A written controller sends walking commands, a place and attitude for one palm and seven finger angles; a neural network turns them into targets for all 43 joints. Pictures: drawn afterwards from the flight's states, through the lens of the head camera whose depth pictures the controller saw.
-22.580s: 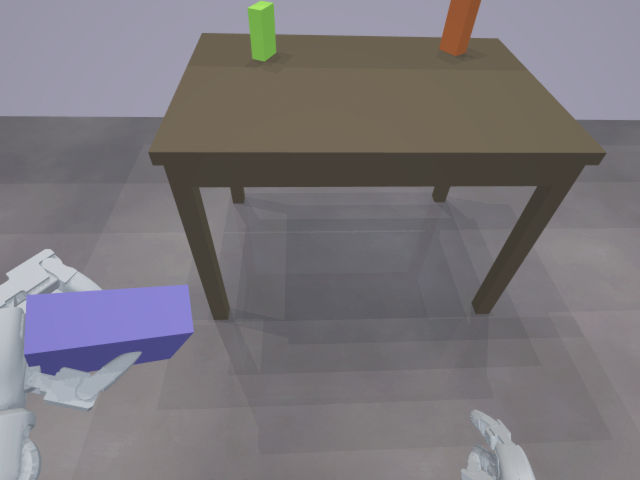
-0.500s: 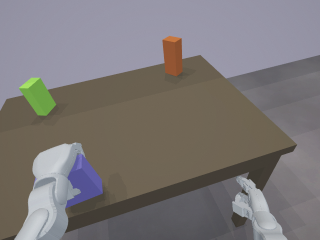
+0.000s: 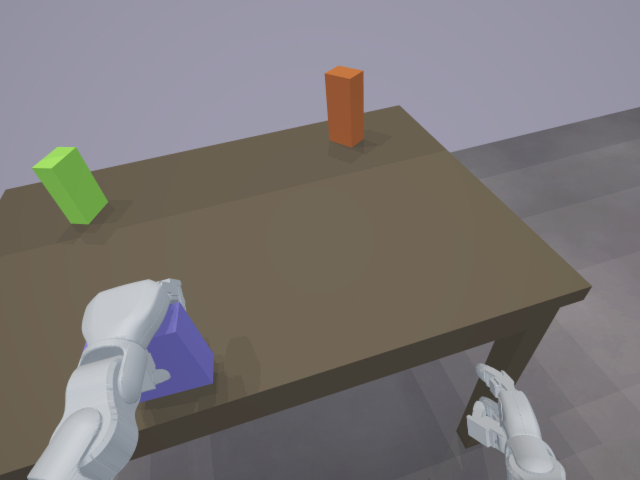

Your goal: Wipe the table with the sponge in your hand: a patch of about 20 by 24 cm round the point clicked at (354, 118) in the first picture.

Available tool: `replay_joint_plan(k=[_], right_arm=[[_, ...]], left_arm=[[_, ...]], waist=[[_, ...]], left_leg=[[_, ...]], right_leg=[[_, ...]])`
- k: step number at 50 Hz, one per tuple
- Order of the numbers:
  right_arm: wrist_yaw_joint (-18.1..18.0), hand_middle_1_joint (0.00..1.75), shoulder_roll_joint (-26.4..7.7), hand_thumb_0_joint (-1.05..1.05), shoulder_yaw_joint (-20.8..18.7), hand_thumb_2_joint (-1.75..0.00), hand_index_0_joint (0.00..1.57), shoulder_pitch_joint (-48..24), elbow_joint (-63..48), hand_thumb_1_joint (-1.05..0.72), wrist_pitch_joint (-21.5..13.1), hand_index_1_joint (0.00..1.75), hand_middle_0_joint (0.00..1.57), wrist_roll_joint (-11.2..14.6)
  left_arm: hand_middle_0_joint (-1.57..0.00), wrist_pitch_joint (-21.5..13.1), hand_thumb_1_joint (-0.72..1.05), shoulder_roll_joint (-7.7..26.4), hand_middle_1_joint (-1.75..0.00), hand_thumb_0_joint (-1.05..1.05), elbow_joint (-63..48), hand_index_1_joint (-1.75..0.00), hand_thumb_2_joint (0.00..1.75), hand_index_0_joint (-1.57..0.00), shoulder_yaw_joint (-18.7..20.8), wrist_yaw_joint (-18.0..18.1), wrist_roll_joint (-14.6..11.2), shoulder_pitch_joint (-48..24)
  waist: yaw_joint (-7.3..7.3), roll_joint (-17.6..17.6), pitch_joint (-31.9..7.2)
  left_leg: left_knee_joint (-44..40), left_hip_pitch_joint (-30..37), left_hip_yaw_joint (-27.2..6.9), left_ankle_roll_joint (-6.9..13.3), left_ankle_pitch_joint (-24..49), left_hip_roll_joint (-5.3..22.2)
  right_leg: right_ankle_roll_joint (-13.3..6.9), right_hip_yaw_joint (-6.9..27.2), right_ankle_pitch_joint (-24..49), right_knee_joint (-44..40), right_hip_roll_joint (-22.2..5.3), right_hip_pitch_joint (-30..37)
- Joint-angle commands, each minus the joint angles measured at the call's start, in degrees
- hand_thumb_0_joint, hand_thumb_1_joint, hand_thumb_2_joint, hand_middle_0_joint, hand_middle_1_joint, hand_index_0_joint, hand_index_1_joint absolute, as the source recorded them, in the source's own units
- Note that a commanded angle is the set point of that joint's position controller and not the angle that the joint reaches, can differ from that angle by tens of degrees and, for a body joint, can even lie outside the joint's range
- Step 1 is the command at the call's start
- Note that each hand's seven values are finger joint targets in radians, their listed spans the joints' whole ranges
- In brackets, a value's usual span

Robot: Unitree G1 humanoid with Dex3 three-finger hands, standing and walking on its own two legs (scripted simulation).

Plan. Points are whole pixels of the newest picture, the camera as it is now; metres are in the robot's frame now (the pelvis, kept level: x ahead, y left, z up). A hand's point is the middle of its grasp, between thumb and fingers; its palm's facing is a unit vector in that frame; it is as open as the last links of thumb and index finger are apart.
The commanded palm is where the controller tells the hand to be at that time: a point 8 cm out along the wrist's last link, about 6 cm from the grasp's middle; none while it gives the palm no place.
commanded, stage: move the sponge above the wiping area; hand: left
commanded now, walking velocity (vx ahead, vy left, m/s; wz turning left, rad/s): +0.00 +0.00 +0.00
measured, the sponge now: (162, 363) +0.23 +0.26 +0.03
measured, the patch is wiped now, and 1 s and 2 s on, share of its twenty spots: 0.00 0.00 0.00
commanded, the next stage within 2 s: lower the sponge onto the table in 0.94 s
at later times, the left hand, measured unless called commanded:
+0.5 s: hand (147, 323) +0.24 +0.26 +0.10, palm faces +0.07 -0.08 -0.99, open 8.9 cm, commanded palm +0.21 +0.27 +0.17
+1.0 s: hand (130, 307) +0.25 +0.28 +0.12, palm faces +0.16 -0.06 -0.99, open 8.9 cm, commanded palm +0.21 +0.26 +0.17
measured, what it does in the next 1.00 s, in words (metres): stands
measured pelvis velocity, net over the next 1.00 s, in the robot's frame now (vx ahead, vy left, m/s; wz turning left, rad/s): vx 0.00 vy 0.00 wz -0.01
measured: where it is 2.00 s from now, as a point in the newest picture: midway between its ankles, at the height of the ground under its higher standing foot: outside the picture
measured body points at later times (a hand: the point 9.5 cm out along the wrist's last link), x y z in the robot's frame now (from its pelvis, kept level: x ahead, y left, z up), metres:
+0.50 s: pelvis +0.01 +0.01 +0.00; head -0.02 -0.03 +0.45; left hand +0.24 +0.26 +0.15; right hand +0.27 -0.17 -0.07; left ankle +0.04 +0.12 -0.74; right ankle +0.01 -0.09 -0.74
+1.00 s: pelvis +0.00 +0.00 +0.00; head -0.03 -0.05 +0.45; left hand +0.24 +0.28 +0.17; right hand +0.27 -0.18 -0.07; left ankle +0.04 +0.12 -0.74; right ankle +0.01 -0.09 -0.74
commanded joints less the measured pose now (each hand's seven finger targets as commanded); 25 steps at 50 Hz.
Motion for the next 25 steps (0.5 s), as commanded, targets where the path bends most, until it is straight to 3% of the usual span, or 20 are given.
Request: replay_joint_plan(k=[1, 2, 4, 6, 7, 8, 10, 11, 12, 15, 16, 17, 18, 19, 20, 21, 22, 25], right_arm=[[-0.4, 0.3, -4.7, 0.0, -2.3, -0.9, 0.2, -13.6, -9.9, -0.9, -4.4, 0.3, 0.2, -1.0], [-0.2, 0.3, -3.9, 0.0, -2.4, -0.9, 0.2, -13.2, -9.9, -0.9, -4.5, 0.3, 0.2, -0.6], [0.2, 0.3, -4.5, 0.0, -2.7, -0.9, 0.2, -13.5, -8.8, -0.9, -4.2, 0.3, 0.2, -0.3], [0.4, 0.3, -5.3, 0.0, -2.5, -0.9, 0.2, -15.5, -8.3, -0.9, -3.6, 0.3, 0.2, 0.3], [0.6, 0.3, -4.8, 0.0, -2.5, -0.9, 0.2, -15.6, -9.2, -0.9, -3.5, 0.3, 0.2, 0.6], [0.8, 0.3, -5.0, 0.0, -2.3, -0.9, 0.2, -16.1, -9.1, -0.9, -3.3, 0.3, 0.2, 0.8], [1.0, 0.3, -5.4, 0.0, -2.2, -0.9, 0.2, -16.5, -9.6, -0.9, -2.7, 0.3, 0.2, 1.0], [0.9, 0.3, -5.4, 0.0, -1.9, -0.9, 0.2, -17.4, -10.0, -0.9, -2.7, 0.3, 0.2, 1.1], [1.1, 0.3, -5.1, 0.0, -1.9, -0.9, 0.2, -16.6, -10.9, -0.9, -2.7, 0.3, 0.2, 1.1], [1.3, 0.3, -4.9, 0.0, -1.7, -0.9, 0.2, -15.2, -11.2, -0.9, -2.8, 0.3, 0.2, 0.6], [1.0, 0.3, -5.1, 0.0, -1.8, -0.9, 0.2, -15.5, -11.4, -0.9, -3.0, 0.3, 0.2, 0.1], [0.9, 0.3, -4.5, 0.0, -1.6, -0.9, 0.2, -14.8, -12.1, -0.9, -3.3, 0.3, 0.2, -0.2], [0.8, 0.3, -4.2, 0.0, -1.7, -0.9, 0.2, -14.0, -11.4, -0.9, -3.4, 0.3, 0.2, -0.4], [0.7, 0.3, -4.2, 0.0, -1.8, -0.9, 0.2, -13.7, -11.1, -0.9, -3.4, 0.3, 0.2, -0.8], [0.6, 0.3, -4.3, 0.0, -2.2, -0.9, 0.2, -12.9, -10.5, -0.9, -3.3, 0.3, 0.2, -1.0], [0.5, 0.3, -4.9, 0.0, -2.2, -0.9, 0.2, -13.8, -10.0, -0.9, -3.2, 0.3, 0.2, -1.2], [0.8, 0.3, -3.6, 0.0, -1.9, -0.9, 0.2, -13.8, -10.4, -0.9, -3.2, 0.3, 0.2, -1.0], [1.5, 0.3, -4.2, 0.0, -2.3, -0.9, 0.2, -15.2, -9.0, -0.9, -2.3, 0.3, 0.2, -0.1]], left_arm=[[-1.2, -4.1, 0.1, 18.6, -1.6, 0.0, -16.1, -1.6, 1.3, -1.2, 16.3, 8.2, 4.2, -19.4], [-1.2, -3.6, 0.1, 14.6, -1.6, 0.0, -14.6, -1.6, 1.3, -1.2, 13.8, 9.1, 3.8, -19.0], [-1.2, -1.6, 0.1, 13.4, -1.6, 0.0, -10.4, -1.6, 1.3, -1.2, 13.5, 9.9, 2.6, -17.4], [-1.2, 1.6, 0.1, 14.6, -1.6, 0.0, -7.7, -1.6, 1.3, -1.2, 14.6, 9.6, 1.2, -16.4], [-1.2, 3.0, 0.1, 9.7, -1.6, 0.0, -7.8, -1.6, 1.3, -1.2, 10.3, 8.7, 0.4, -15.9], [-1.2, 4.3, 0.1, 10.3, -1.6, 0.0, -7.3, -1.6, 1.3, -1.2, 10.3, 7.8, 0.2, -14.2], [-1.2, 6.0, 0.1, 8.4, -1.6, 0.0, -7.7, -1.6, 1.3, -1.2, 7.2, 5.4, -0.4, -13.1], [-1.2, 6.4, 0.1, 8.1, -1.6, 0.0, -8.5, -1.6, 1.3, -1.2, 6.4, 4.3, -0.4, -13.0], [-1.2, 6.2, 0.1, 5.1, -1.6, 0.0, -9.9, -1.6, 1.3, -1.2, 3.2, 3.0, -0.4, -12.6], [-1.2, 3.8, 0.1, 7.7, -1.6, 0.0, -13.7, -1.6, 1.3, -1.2, 3.1, 1.5, 2.0, -16.0], [-1.2, 2.4, 0.1, 11.9, -1.6, 0.0, -16.4, -1.6, 1.3, -1.2, 7.1, 2.1, 2.6, -16.6], [-1.2, 1.1, 0.1, 11.2, -1.6, 0.0, -18.4, -1.6, 1.3, -1.2, 6.6, 2.5, 3.4, -17.2], [-1.2, -0.3, 0.1, 13.4, -1.6, 0.0, -18.0, -1.6, 1.3, -1.2, 9.0, 3.7, 4.5, -18.0], [-1.2, -1.4, 0.1, 12.8, -1.6, 0.0, -18.2, -1.6, 1.3, -1.2, 9.1, 4.8, 4.9, -18.6], [-1.2, -2.1, 0.1, 14.9, -1.6, 0.0, -18.1, -1.6, 1.3, -1.2, 11.8, 6.2, 5.3, -18.4], [-1.2, -2.0, 0.1, 19.2, -1.6, 0.0, -18.4, -1.6, 1.3, -1.2, 16.0, 7.7, 5.6, -17.8], [-1.2, -1.7, 0.1, 13.3, -1.6, 0.0, -18.2, -1.6, 1.3, -1.2, 11.8, 8.6, 5.7, -19.0], [-1.2, 1.8, 0.1, 11.9, -1.6, 0.0, -11.9, -1.6, 1.3, -1.2, 11.9, 10.2, 3.7, -16.0]], waist=[[1.65, 1.8, -12.6], [1.24, 1.6, -12.9], [1.05, 0.2, -10.3], [1.35, -1.2, -8.3], [0.72, -1.9, -9.6], [1.0, -2.9, -9.2], [0.37, -4.2, -9.4], [0.05, -3.6, -8.3], [-0.42, -4.0, -9.5], [-0.75, -4.3, -11.7], [-0.13, -4.2, -13.0], [0.26, -3.3, -15.2], [0.56, -4.2, -15.1], [0.66, -2.8, -15.3], [1.12, -2.7, -15.7], [1.97, -0.8, -15.1], [1.39, -1.0, -15.2], [1.83, -0.6, -10.8]], left_leg=[[-2.1, 7.9, -5.0, 1.5, 7.7, -1.5], [-2.0, 7.7, -4.3, 1.6, 8.6, -1.4], [-2.4, 7.0, -4.3, 1.1, 8.7, -1.0], [-3.5, 5.6, -4.3, 0.8, 6.6, -1.2], [-3.2, 5.3, -3.4, 1.1, 6.9, -0.8], [-3.2, 5.0, -3.8, 1.0, 7.3, -1.1], [-3.4, 4.5, -4.1, 1.3, 7.5, -1.2], [-3.5, 4.6, -4.2, 1.4, 6.6, -1.3], [-3.1, 4.4, -4.0, 1.9, 6.6, -1.3], [-2.8, 5.6, -4.7, 2.3, 7.4, -1.2], [-2.6, 6.3, -5.0, 2.3, 7.1, -0.9], [-2.3, 6.7, -4.9, 2.6, 8.4, -1.2], [-2.1, 7.4, -5.2, 2.2, 9.5, -1.1], [-2.2, 8.1, -5.2, 2.0, 10.6, -1.0], [-2.0, 8.4, -5.3, 1.7, 11.6, -0.8], [-2.6, 8.0, -5.8, 1.5, 10.5, -0.8], [-2.5, 8.0, -5.0, 1.4, 11.9, -0.8], [-3.6, 7.0, -5.0, 0.6, 11.4, -0.4]], right_leg=[[-2.8, 8.8, 5.5, -6.9, -0.7, -0.2], [-2.6, 7.0, 6.1, -6.5, -1.0, 0.0], [-2.4, 7.1, 6.8, -7.3, -1.2, -1.0], [-2.5, 8.0, 4.8, -7.7, -1.1, -0.8], [-1.8, 5.9, 6.0, -7.0, -1.7, -0.1], [-1.7, 6.1, 6.4, -7.0, -1.7, -0.2], [-1.2, 5.4, 7.8, -6.5, -1.8, 0.1], [-1.6, 6.4, 6.6, -6.7, -1.4, -0.6], [-1.2, 4.7, 6.8, -6.1, -1.5, -0.3], [-1.2, 4.9, 7.4, -5.6, -1.5, -0.4], [-1.7, 6.2, 7.0, -5.3, -0.8, 0.5], [-1.6, 5.0, 7.8, -4.8, -1.0, 1.5], [-1.8, 5.8, 8.0, -5.0, -0.9, 1.1], [-2.1, 5.9, 9.1, -5.2, -0.8, 1.1], [-2.3, 6.5, 10.3, -5.1, -0.7, 1.5], [-3.0, 8.5, 9.1, -5.5, 0.0, 2.3], [-2.8, 6.4, 10.0, -5.2, -0.4, 2.0], [-2.8, 6.4, 9.0, -6.5, -0.7, 0.4]])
